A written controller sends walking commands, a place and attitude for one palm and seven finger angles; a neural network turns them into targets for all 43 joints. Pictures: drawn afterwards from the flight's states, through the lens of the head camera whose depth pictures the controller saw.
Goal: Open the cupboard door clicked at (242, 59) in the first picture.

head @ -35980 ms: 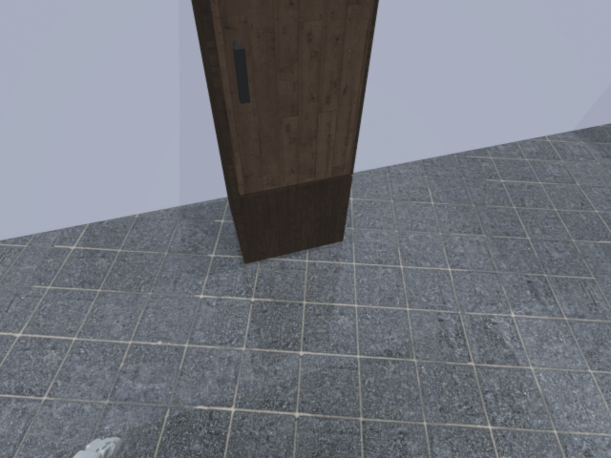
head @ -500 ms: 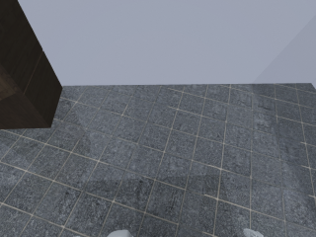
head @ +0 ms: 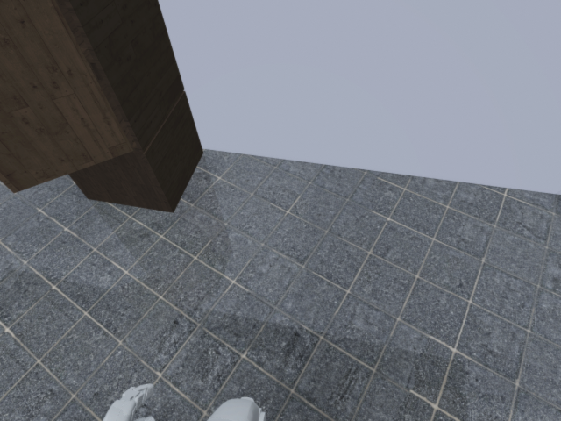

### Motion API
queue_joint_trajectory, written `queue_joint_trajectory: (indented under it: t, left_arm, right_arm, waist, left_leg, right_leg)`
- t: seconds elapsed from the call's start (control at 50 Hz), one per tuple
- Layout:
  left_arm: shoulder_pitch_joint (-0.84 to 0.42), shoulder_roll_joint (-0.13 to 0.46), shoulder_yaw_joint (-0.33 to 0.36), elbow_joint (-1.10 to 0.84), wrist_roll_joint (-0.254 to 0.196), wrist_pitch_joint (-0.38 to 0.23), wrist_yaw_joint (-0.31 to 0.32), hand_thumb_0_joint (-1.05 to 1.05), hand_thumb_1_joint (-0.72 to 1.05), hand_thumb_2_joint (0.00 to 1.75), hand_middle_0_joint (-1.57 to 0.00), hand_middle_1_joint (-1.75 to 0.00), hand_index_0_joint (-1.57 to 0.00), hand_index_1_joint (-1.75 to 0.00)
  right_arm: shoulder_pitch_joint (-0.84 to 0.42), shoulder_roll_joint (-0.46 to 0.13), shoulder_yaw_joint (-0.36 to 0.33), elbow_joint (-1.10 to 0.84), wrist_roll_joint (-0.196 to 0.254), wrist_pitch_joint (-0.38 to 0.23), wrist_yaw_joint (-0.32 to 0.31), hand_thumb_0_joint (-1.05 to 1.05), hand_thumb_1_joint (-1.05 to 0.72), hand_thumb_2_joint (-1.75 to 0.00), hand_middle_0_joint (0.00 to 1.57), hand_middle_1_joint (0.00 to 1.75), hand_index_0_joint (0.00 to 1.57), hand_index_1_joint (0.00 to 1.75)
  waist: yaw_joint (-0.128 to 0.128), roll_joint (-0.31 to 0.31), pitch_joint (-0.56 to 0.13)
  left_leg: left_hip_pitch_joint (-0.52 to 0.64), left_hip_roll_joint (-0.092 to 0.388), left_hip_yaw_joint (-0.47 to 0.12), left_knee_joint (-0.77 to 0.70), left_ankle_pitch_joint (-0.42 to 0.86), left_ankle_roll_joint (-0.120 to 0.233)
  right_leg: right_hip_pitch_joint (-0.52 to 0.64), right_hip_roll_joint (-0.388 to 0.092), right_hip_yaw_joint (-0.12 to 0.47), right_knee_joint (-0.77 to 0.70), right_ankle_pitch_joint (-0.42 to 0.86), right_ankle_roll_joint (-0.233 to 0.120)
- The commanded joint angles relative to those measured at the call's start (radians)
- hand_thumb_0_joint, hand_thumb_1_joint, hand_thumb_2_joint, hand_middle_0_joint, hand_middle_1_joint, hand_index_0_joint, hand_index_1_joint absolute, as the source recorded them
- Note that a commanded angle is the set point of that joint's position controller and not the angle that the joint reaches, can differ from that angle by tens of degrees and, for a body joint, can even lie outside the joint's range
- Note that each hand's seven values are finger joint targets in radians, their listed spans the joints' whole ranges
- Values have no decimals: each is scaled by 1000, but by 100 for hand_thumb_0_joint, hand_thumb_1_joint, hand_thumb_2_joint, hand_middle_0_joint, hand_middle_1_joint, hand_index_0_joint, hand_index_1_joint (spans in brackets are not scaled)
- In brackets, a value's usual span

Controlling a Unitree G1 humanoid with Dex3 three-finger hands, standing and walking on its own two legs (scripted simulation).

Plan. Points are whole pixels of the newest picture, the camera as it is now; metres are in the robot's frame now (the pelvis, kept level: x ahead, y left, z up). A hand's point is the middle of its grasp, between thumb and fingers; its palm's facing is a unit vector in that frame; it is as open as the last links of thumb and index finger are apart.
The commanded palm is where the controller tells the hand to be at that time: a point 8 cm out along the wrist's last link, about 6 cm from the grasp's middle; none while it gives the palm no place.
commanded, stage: turn to face it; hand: left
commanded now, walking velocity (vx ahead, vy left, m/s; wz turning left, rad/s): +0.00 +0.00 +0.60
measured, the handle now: out of the picture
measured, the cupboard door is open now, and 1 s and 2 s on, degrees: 40 40 40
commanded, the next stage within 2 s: take the last steps up to it in 0.80 s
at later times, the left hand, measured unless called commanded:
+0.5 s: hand out of the picture +0.03 +0.26 -0.16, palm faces +0.32 -0.92 -0.25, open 7.4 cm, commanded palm none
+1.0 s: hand out of the picture -0.02 +0.17 -0.16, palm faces +0.51 -0.84 -0.21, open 7.4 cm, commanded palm none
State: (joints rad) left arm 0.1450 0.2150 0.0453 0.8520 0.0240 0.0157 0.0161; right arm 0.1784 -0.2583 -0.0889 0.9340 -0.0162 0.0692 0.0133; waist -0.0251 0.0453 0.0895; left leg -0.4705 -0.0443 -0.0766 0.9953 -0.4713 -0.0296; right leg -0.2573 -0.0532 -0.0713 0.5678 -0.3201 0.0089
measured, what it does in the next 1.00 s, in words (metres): steps on the spot, turning left: left foot, then right foot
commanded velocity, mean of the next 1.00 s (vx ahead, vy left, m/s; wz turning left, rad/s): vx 0.04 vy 0.02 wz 0.40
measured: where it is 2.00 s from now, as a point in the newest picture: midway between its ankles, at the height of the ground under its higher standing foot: (233, 409)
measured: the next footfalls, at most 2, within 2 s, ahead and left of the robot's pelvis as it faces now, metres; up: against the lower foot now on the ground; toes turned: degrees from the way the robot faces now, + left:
left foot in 0.26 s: +0.05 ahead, +0.13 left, +0.00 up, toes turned +15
right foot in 0.68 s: +0.11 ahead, -0.11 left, +0.00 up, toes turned +19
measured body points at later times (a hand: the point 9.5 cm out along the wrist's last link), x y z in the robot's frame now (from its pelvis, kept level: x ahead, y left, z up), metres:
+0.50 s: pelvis +0.02 +0.02 +0.01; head +0.06 +0.06 +0.45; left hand +0.02 +0.31 -0.14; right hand +0.19 -0.19 -0.12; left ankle +0.01 +0.12 -0.73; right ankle +0.04 -0.14 -0.66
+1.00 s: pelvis +0.04 +0.00 +0.01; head +0.07 +0.02 +0.45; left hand -0.05 +0.22 -0.15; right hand +0.24 -0.19 -0.14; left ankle -0.02 +0.10 -0.71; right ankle +0.07 -0.12 -0.73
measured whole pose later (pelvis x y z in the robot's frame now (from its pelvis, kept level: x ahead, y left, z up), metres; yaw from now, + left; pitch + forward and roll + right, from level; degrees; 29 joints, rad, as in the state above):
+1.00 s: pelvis +0.04 +0.00 +0.01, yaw +29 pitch +0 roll +2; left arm 0.26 0.18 0.04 0.96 0.03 0.00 0.01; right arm 0.15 -0.22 -0.06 0.99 -0.01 0.05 0.01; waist 0.02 -0.04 0.09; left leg -0.32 0.00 0.05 0.70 -0.42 -0.04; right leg -0.17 -0.11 -0.14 0.51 -0.33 0.01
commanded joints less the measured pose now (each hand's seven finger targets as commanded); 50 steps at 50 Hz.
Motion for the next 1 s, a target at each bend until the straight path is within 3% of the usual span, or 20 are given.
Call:
queue_joint_trajectory:
  t: [0.0,0.12,0.16,0.2,0.22,0.24,0.26,0.3,0.38,0.52,0.6,0.62,0.64,0.66,0.68,0.7,0.74,0.78,0.88,0.98]
  left_arm:
    - [0,157,37,-64,-4,-21,17,0,90,90,-20,-30,-20,-30]
    - [127,221,62,-18,6,-25,14,0,90,90,-20,-30,-20,-30]
    - [126,232,64,-13,3,-22,9,0,90,90,-20,-30,-20,-30]
    - [93,221,65,-17,-7,-17,2,0,90,90,-20,-30,-20,-30]
    - [89,179,59,-42,-15,-11,-3,0,90,90,-20,-30,-20,-30]
    - [32,104,36,-89,-20,-4,-6,0,90,90,-20,-30,-20,-30]
    - [-8,130,37,-97,-10,9,1,0,90,90,-20,-30,-20,-30]
    - [-30,119,41,-71,-7,11,2,0,90,90,-20,-30,-20,-30]
    - [36,115,44,-21,-6,19,-11,0,90,90,-20,-30,-20,-30]
    - [4,97,32,-34,-9,14,-8,0,90,90,-20,-30,-20,-30]
    - [83,105,34,-8,-14,2,-2,0,90,90,-20,-30,-20,-30]
    - [131,116,40,4,-15,-6,2,0,90,90,-20,-30,-20,-30]
    - [153,174,52,9,-5,-18,9,0,90,90,-20,-30,-20,-30]
    - [155,249,67,5,7,-24,13,0,90,90,-20,-30,-20,-30]
    - [148,250,58,-3,2,-23,14,0,90,90,-20,-30,-20,-30]
    - [87,204,53,-13,0,-22,20,0,90,90,-20,-30,-20,-30]
    - [37,157,39,-18,-2,-25,18,0,90,90,-20,-30,-20,-30]
    - [59,144,35,-4,-2,-31,13,0,90,90,-20,-30,-20,-30]
    - [163,176,44,52,4,-35,13,0,90,90,-20,-30,-20,-30]
    - [152,189,59,80,-2,-37,-2,0,90,90,-20,-30,-20,-30]
  right_arm:
    - [-34,-68,-15,-82,3,-14,14,0,-90,-90,20,30,20,30]
    - [-131,-25,13,-107,11,-31,21,0,-90,-90,20,30,20,30]
    - [-99,-37,12,-102,10,-35,18,0,-90,-90,20,30,20,30]
    - [-12,-77,0,-85,5,-42,17,0,-90,-90,20,30,20,30]
    - [61,-170,-22,-73,-3,-51,11,0,-90,-90,20,30,20,30]
    - [140,-273,-49,-64,-8,-51,-1,0,-90,-90,20,30,20,30]
    - [170,-276,-47,-42,-6,-45,-11,0,-90,-90,20,30,20,30]
    - [85,-222,-32,-75,-9,-55,-28,0,-90,-90,20,30,20,30]
    - [-4,-166,-7,-89,-7,-64,-35,0,-90,-90,20,30,20,30]
    - [22,-163,-11,-73,-13,-55,-31,0,-90,-90,20,30,20,30]
    - [-19,-150,-11,-74,-6,-48,-29,0,-90,-90,20,30,20,30]
    - [-39,-136,-9,-81,0,-48,-27,0,-90,-90,20,30,20,30]
    - [-28,-87,-4,-87,10,-49,-23,0,-90,-90,20,30,20,30]
    - [-35,-35,5,-109,12,-50,-19,0,-90,-90,20,30,20,30]
    - [-47,-81,-2,-104,6,-42,-15,0,-90,-90,20,30,20,30]
    - [-30,-71,-6,-93,3,-35,-11,0,-90,-90,20,30,20,30]
    - [-25,-62,-4,-50,2,-23,-7,0,-90,-90,20,30,20,30]
    - [-34,-37,5,-45,5,-22,-2,0,-90,-90,20,30,20,30]
    - [-86,5,26,-33,12,-39,-3,0,-90,-90,20,30,20,30]
    - [-11,-13,31,-4,2,-63,-2,0,-90,-90,20,30,20,30]
  waist:
    - [2,-309,-76]
    - [69,-243,-117]
    - [51,-254,-130]
    - [-7,-183,-151]
    - [-49,35,-218]
    - [-92,290,-224]
    - [-88,180,-243]
    - [-52,137,-194]
    - [11,96,-145]
    - [-2,120,-143]
    - [39,105,-138]
    - [68,69,-152]
    - [74,-110,-164]
    - [79,-366,-132]
    - [81,-300,-119]
    - [45,-233,-93]
    - [19,-261,-57]
    - [23,-265,-62]
    - [71,-230,-105]
    - [36,-231,-100]
  left_leg:
    - [-113,70,58,193,27,-37]
    - [7,50,173,-225,3,-33]
    - [91,30,198,-330,72,-21]
    - [289,42,171,-516,262,1]
    - [459,202,-47,-564,474,75]
    - [512,448,-387,-623,845,236]
    - [501,473,-357,-601,853,289]
    - [393,378,-296,-626,623,247]
    - [316,270,-168,-643,592,188]
    - [290,255,-218,-636,552,198]
    - [172,218,-228,-576,534,165]
    - [118,185,-209,-521,475,132]
    - [-3,100,-130,-391,302,72]
    - [-115,-45,41,-160,-54,0]
    - [-85,4,2,40,-144,7]
    - [-81,26,-11,117,-84,8]
    - [-90,48,21,186,-5,-11]
    - [-58,46,58,113,19,-21]
    - [35,30,136,-207,-5,-23]
    - [235,21,178,-489,138,1]
  right_leg:
    - [116,-258,102,-241,423,-112]
    - [250,-300,22,-119,669,-107]
    - [218,-296,-5,-72,664,-82]
    - [80,-275,-61,61,518,-17]
    - [-96,-192,-119,257,259,46]
    - [-322,-60,-92,488,-366,103]
    - [-336,-71,43,581,-363,75]
    - [-345,-82,70,615,-229,76]
    - [-280,-46,76,544,-91,78]
    - [-158,11,48,270,-121,71]
    - [51,49,32,32,4,55]
    - [156,25,49,-117,92,48]
    - [268,-119,199,-244,88,5]
    - [256,-360,451,-308,202,-113]
    - [128,-429,447,-317,225,-186]
    - [90,-380,360,-310,208,-192]
    - [98,-272,231,-257,384,-156]
    - [113,-238,133,-238,485,-131]
    - [231,-251,106,-169,672,-140]
    - [121,-261,97,-156,278,-88]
